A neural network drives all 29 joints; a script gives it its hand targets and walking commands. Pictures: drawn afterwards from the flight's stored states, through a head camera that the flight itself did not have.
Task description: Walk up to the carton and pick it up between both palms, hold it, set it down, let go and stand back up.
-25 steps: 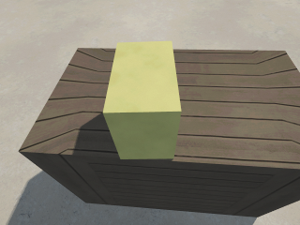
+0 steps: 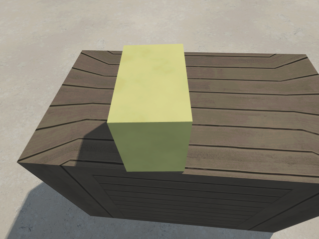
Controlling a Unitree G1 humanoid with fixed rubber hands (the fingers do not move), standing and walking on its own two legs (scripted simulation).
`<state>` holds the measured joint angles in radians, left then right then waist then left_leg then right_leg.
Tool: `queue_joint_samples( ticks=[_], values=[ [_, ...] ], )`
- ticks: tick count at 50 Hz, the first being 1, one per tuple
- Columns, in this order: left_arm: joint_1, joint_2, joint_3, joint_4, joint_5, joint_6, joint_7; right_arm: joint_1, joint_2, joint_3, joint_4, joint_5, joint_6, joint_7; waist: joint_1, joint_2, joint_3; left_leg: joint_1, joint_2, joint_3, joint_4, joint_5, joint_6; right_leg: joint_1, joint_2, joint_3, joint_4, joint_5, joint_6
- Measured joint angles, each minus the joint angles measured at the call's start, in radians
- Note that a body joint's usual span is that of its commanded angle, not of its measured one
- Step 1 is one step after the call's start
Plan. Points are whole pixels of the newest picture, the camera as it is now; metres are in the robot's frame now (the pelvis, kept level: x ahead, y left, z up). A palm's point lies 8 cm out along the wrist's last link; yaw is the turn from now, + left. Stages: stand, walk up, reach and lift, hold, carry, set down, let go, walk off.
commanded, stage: stand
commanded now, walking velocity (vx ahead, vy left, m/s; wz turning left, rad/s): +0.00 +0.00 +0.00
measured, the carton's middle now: (154, 108) +0.43 +0.02 +0.06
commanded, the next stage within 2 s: reach and lift in 0.06 s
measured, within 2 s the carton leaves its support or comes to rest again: neither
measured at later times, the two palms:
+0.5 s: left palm out of the picture +0.10 +0.20 -0.08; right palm out of the picture +0.11 -0.19 -0.10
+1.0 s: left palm out of the picture +0.07 +0.22 -0.07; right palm out of the picture +0.03 -0.18 -0.06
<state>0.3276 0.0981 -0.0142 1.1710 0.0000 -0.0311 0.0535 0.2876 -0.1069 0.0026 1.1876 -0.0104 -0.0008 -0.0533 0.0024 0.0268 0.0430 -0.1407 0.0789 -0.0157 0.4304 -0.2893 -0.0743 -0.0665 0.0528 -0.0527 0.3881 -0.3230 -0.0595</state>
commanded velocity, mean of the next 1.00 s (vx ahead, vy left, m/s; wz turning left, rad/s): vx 0.00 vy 0.00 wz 0.00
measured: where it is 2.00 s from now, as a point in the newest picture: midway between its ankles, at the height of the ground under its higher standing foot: outside the picture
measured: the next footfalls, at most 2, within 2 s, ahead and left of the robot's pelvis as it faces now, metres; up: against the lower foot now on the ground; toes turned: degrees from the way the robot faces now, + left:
none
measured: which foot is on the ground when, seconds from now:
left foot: down 0.00-1.00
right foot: down 0.00-1.00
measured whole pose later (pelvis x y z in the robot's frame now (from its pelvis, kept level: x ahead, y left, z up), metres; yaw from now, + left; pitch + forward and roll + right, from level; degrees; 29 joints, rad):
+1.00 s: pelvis -0.09 +0.03 +0.00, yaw -3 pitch -4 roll +0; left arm 0.23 0.11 0.00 0.24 -0.04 0.63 0.01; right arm 0.33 -0.13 -0.03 0.24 0.09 0.34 0.02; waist -0.02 -0.01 0.08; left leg -0.18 0.05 0.08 0.41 -0.16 -0.02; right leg -0.16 0.02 0.01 0.43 -0.21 -0.01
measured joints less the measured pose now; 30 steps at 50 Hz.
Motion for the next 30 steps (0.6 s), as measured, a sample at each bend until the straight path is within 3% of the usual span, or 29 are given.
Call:
queue_joint_samples(
  ticks=[5, 8, 11, 16, 19, 21, 25, 30],
  values=[
    [0.0, 0.001, 0.0, -0.005, -0.01, 0.024, -0.006, -0.007, 0.002, -0.003, 0.006, -0.004, 0.008, 0.005, -0.003, -0.004, -0.011, -0.02, -0.003, 0.002, 0.013, -0.002, 0.005, -0.022, -0.004, 0.0, 0.018, -0.005, 0.002],
    [-0.132, 0.053, 0.001, -0.087, -0.081, 0.31, -0.041, -0.157, -0.03, -0.055, -0.032, -0.03, 0.135, 0.057, -0.061, -0.028, -0.036, -0.212, -0.02, 0.01, 0.165, -0.044, 0.033, -0.226, -0.033, -0.025, 0.225, -0.085, 0.006],
    [-0.314, 0.135, 0.04, -0.274, -0.115, 0.558, -0.043, -0.312, -0.077, -0.032, -0.211, 0.036, 0.263, 0.081, -0.068, -0.058, -0.034, -0.342, -0.032, 0.01, 0.285, -0.064, 0.003, -0.368, -0.052, -0.022, 0.377, -0.13, 0.006],
    [-0.541, 0.141, 0.144, -0.593, -0.004, 0.758, -0.109, -0.536, -0.129, 0.112, -0.336, 0.243, 0.339, 0.056, -0.074, -0.068, -0.045, -0.391, -0.03, 0.005, 0.325, -0.047, 0.024, -0.426, -0.052, -0.026, 0.433, -0.093, 0.026],
    [-0.502, 0.084, 0.161, -0.772, 0.08, 0.877, -0.163, -0.53, -0.105, 0.17, -0.388, 0.341, 0.379, 0.013, -0.09, -0.065, -0.029, -0.278, -0.025, 0.008, 0.224, -0.01, 0.022, -0.297, -0.042, -0.025, 0.294, -0.049, 0.018],
    [-0.409, 0.041, 0.139, -0.871, 0.106, 0.949, -0.179, -0.467, -0.089, 0.175, -0.428, 0.352, 0.399, -0.014, -0.095, -0.065, -0.029, -0.203, -0.028, 0.016, 0.15, 0.02, 0.023, -0.214, -0.042, -0.018, 0.2, -0.024, 0.016],
    [-0.207, -0.03, 0.088, -0.951, 0.119, 0.985, -0.165, -0.297, -0.087, 0.122, -0.538, 0.264, 0.416, -0.026, -0.072, -0.049, 0.019, -0.112, -0.028, 0.028, 0.076, 0.055, 0.035, -0.123, -0.04, -0.009, 0.115, 0.026, 0.028],
    [-0.074, 0.01, 0.063, -0.965, 0.048, 0.831, -0.079, -0.131, -0.069, 0.002, -0.698, 0.115, 0.377, 0.044, -0.018, -0.046, 0.073, -0.164, -0.024, 0.047, 0.106, 0.06, 0.041, -0.189, -0.039, 0.01, 0.158, 0.033, 0.033]
  ],
)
